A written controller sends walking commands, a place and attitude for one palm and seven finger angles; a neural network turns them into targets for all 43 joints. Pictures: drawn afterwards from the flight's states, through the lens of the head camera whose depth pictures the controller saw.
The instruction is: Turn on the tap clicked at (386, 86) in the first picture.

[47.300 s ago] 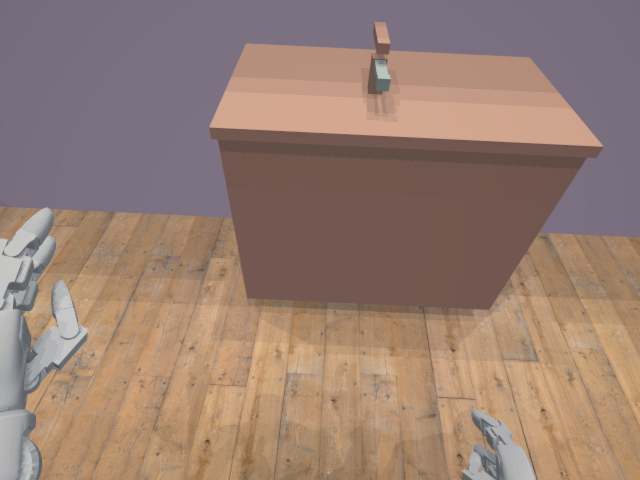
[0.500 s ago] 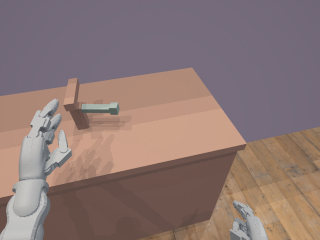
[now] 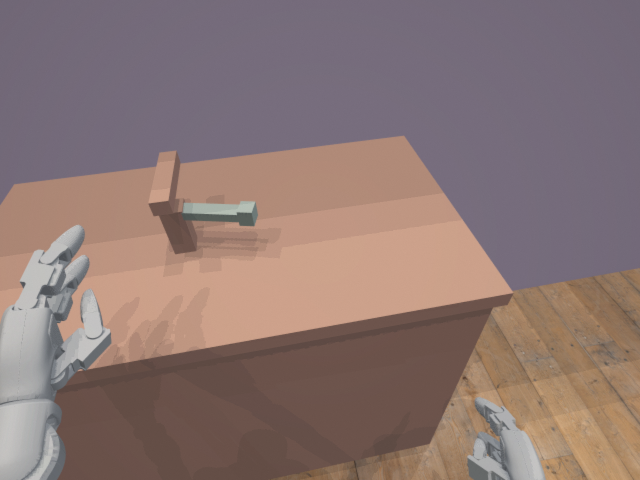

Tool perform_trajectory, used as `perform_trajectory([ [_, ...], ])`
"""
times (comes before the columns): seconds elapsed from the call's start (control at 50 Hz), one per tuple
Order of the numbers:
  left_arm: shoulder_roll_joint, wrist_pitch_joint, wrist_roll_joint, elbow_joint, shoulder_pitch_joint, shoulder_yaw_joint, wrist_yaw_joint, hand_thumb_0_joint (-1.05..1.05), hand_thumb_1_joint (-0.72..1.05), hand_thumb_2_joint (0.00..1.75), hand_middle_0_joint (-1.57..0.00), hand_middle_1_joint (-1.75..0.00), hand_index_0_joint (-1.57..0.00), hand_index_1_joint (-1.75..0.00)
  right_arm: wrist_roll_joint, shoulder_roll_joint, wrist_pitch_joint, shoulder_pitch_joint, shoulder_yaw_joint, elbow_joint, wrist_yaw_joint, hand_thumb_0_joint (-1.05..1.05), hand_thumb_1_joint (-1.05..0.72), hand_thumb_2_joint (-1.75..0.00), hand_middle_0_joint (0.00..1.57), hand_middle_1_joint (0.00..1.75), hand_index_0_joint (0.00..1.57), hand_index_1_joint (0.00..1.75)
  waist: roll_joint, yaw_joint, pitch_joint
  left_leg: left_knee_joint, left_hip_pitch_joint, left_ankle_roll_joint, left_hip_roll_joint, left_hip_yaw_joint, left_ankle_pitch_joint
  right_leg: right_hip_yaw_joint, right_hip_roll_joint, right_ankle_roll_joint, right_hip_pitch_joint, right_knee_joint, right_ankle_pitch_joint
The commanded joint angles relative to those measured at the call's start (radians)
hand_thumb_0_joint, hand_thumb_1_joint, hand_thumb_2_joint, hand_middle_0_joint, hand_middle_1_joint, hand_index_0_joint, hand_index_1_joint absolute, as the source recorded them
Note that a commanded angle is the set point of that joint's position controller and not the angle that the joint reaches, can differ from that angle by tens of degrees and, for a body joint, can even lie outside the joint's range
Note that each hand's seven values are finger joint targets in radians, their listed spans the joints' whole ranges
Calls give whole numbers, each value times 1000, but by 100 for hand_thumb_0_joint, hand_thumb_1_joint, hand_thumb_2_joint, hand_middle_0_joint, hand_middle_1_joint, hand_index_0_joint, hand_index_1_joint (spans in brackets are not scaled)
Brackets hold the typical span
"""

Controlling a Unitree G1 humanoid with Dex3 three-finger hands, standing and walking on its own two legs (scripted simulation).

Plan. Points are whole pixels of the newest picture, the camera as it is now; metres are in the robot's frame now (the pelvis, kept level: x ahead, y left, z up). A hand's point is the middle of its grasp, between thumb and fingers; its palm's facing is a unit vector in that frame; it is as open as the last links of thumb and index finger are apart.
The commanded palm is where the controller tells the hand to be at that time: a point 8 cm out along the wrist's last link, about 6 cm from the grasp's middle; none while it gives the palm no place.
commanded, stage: draw the hand back beside the body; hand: left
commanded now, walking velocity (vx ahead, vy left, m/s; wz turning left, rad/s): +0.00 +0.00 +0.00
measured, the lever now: (247, 213) +0.47 +0.18 +0.09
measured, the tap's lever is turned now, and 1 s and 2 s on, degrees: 74 74 74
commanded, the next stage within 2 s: step back with the hand held close in 0.10 s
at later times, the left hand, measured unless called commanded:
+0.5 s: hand (117, 346) +0.19 +0.23 +0.14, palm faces +0.31 -0.85 -0.42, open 7.4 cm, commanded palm +0.14 +0.28 +0.17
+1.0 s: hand (56, 388) +0.14 +0.26 +0.15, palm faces +0.39 -0.81 -0.44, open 7.4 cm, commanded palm +0.08 +0.30 +0.17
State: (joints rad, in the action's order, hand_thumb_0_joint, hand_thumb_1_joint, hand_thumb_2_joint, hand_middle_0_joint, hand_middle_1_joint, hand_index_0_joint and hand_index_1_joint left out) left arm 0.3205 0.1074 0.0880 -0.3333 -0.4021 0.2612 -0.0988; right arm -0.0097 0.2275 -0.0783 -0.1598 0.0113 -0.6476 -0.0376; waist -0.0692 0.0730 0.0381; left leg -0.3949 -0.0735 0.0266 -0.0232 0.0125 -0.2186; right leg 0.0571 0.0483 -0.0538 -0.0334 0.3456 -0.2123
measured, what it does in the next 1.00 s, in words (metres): shifts its weight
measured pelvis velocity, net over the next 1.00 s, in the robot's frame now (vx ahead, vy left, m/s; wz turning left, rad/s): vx -0.07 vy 0.02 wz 0.01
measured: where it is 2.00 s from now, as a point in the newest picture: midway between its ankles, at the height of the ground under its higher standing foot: outside the picture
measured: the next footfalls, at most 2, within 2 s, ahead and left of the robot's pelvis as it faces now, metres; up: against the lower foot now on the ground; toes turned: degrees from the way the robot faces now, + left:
right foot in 1.14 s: -0.08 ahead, -0.11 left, +0.00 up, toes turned +3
left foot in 1.38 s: -0.07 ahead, +0.10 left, +0.00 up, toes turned +3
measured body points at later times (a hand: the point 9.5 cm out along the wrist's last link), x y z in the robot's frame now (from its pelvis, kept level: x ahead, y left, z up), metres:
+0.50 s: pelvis -0.02 +0.00 +0.00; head +0.00 -0.02 +0.44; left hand +0.17 +0.28 +0.17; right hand +0.16 -0.23 -0.09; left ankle +0.01 +0.10 -0.74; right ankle -0.01 -0.08 -0.74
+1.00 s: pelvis -0.07 +0.02 -0.02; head -0.05 +0.02 +0.43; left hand +0.12 +0.30 +0.17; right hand +0.09 -0.21 -0.10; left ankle +0.00 +0.10 -0.74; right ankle -0.04 -0.09 -0.73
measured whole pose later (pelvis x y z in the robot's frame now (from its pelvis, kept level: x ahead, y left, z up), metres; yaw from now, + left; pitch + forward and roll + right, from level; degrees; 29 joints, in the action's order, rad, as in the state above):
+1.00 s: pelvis -0.07 +0.02 -0.02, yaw +1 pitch +1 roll -1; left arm 0.39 0.13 0.03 -0.54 -0.49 0.34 -0.17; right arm 0.00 0.20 -0.06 -0.21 0.01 -0.58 -0.08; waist -0.02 0.00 0.04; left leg -0.56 -0.41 0.06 -0.04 0.01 -0.17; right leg 0.01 0.05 -0.01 -0.40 0.68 -0.33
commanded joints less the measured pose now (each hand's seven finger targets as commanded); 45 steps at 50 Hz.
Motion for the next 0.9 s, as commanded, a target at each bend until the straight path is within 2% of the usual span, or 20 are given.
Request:
perform_trajectory([
  [0.0, 177, 69, -2, -226, 158, 82, -14, 0, 90, 90, -20, -30, -20, -30, 1, 105, -61, 151, -31, 169, -16, 0, -90, -90, 20, 30, 20, 30, -3, -17, -73, 61, 26, 9, 40, 44, 114, -57, -55, 12, -57, -73, 83],
  [0.08, 198, 74, -1, -251, 138, 105, -17, 0, 90, 90, -20, -30, -20, -30, 3, 103, -69, 154, -28, 167, -15, 0, -90, -90, 20, 30, 20, 30, -5, -12, -83, 63, 17, 7, 39, 47, 119, -57, -56, 10, -39, -73, 90],
  [0.14, 187, 72, 4, -213, 104, 107, -15, 0, 90, 90, -20, -30, -20, -30, 6, 99, -68, 155, -28, 165, -16, 0, -90, -90, 20, 30, 20, 30, 45, -10, -61, 56, 6, 11, 39, 38, 124, -56, -57, 12, -43, -78, 101],
  [0.18, 190, 75, 2, -224, 114, 110, -12, 0, 90, 90, -20, -30, -20, -30, 3, 99, -68, 154, -29, 166, -15, 0, -90, -90, 20, 30, 20, 30, 4, -13, -58, 56, 4, 10, 37, 36, 118, -60, -59, 11, -48, -81, 95],
  [0.2, 199, 85, 0, -296, 162, 107, -13, 0, 90, 90, -20, -30, -20, -30, 3, 99, -72, 157, -27, 172, -13, 0, -90, -90, 20, 30, 20, 30, -33, -12, -91, 57, 20, 7, 37, 39, 121, -62, -61, 9, -35, -77, 99],
  [0.22, 363, 121, 4, -381, 298, 275, -31, 0, 90, 90, -20, -30, -20, -30, -8, 106, -59, 152, -19, 222, -18, 0, -90, -90, 20, 30, 20, 30, -31, -28, -9, 15, -59, 22, 63, 70, 59, -165, -116, 20, -133, -97, 175],
  [0.24, 262, 122, 0, -259, 192, 204, -22, 0, 90, 90, -20, -30, -20, -30, 3, 88, -47, 144, -13, 182, -20, 0, -90, -90, 20, 30, 20, 30, 39, -39, -5, -13, -73, 22, 59, 82, 60, -155, -143, 21, -148, -93, 209],
  [0.26, 223, 111, -6, -224, 124, 170, -17, 0, 90, 90, -20, -30, -20, -30, 4, 92, -40, 137, -21, 186, -17, 0, -90, -90, 20, 30, 20, 30, 74, -42, -6, -34, -69, 20, 62, 85, 86, -167, -157, 23, -167, -90, 245],
  [0.34, 168, 95, -8, -213, -18, 131, -10, 0, 90, 90, -20, -30, -20, -30, 0, 110, -13, 104, -38, 224, -17, 0, -90, -90, 20, 30, 20, 30, 35, -42, -132, -55, -40, 21, 91, 74, 220, -135, -162, 35, -152, -13, 314],
  [0.4, 190, 92, -9, -285, -76, 152, -15, 0, 90, 90, -20, -30, -20, -30, -3, 116, 3, 96, -44, 249, -22, 0, -90, -90, 20, 30, 20, 30, 37, -38, -217, -52, -33, 22, 114, 85, 330, -113, -151, 41, -131, 42, 322],
  [0.44, 215, 89, -11, -334, -74, 172, -22, 0, 90, 90, -20, -30, -20, -30, -5, 118, 11, 97, -50, 263, -26, 0, -90, -90, 20, 30, 20, 30, 69, -40, -221, -59, -59, 20, 120, 94, 327, -116, -152, 39, -145, 54, 304],
  [0.48, 262, 92, -15, -398, -44, 204, -33, 0, 90, 90, -20, -30, -20, -30, -6, 119, 12, 105, -51, 266, -35, 0, -90, -90, 20, 30, 20, 30, 53, -42, -223, -56, -79, 20, 124, 107, 309, -123, -155, 32, -160, 70, 284],
  [0.54, 255, 92, -19, -407, -44, 203, -48, 0, 90, 90, -20, -30, -20, -30, -5, 121, 8, 98, -56, 267, -40, 0, -90, -90, 20, 30, 20, 30, 34, -45, -172, -50, -159, 22, 127, 130, 167, -135, -149, 24, -199, 68, 163],
  [0.58, 265, 95, -22, -435, -36, 209, -56, 0, 90, 90, -20, -30, -20, -30, -5, 122, 2, 99, -57, 262, -43, 0, -90, -90, 20, 30, 20, 30, -14, -52, -166, -43, -188, 23, 126, 140, 66, -146, -153, 17, -219, 67, 107],
  [0.68, 228, 92, -23, -407, -86, 189, -67, 0, 90, 90, -20, -30, -20, -30, -8, 125, -8, 69, -61, 252, -44, 0, -90, -90, 20, 30, 20, 30, 15, -66, -157, -80, -226, 20, 112, 142, -106, -171, -176, -2, -277, 47, -3],
  [0.76, 219, 90, -25, -404, -82, 175, -78, 0, 90, 90, -20, -30, -20, -30, -12, 124, -11, 57, -57, 248, -44, 0, -90, -90, 20, 30, 20, 30, 85, -74, -116, -152, -227, 16, 103, 138, -213, -190, -203, -15, -401, 9, -167],
  [0.78, 230, 87, -25, -412, -83, 182, -82, 0, 90, 90, -20, -30, -20, -30, -11, 127, -11, 60, -55, 245, -47, 0, -90, -90, 20, 30, 20, 30, 63, -77, -116, -142, -224, 16, 107, 145, -213, -184, -203, -20, -414, 17, -181],
  [0.82, 229, 87, -31, -425, -59, 180, -87, 0, 90, 90, -20, -30, -20, -30, -8, 125, -12, 62, -48, 247, -49, 0, -90, -90, 20, 30, 20, 30, 55, -77, -95, -99, -271, 23, 127, 177, -262, -166, -178, -6, -418, 49, -218],
  [0.86, 243, 91, -40, -444, -45, 198, -95, 0, 90, 90, -20, -30, -20, -30, -3, 126, -18, 68, -43, 249, -53, 0, -90, -90, 20, 30, 20, 30, 4, -72, -97, 7, -342, 39, 162, 232, -330, -137, -126, 19, -352, 116, -210],
  [0.88, 259, 93, -45, -472, -28, 213, -96, 0, 90, 90, -20, -30, -20, -30, 1, 135, -22, 79, -43, 250, -56, 0, -90, -90, 20, 30, 20, 30, -84, -71, -108, 112, -390, 52, 202, 293, -374, -109, -79, 39, -283, 194, -174],
])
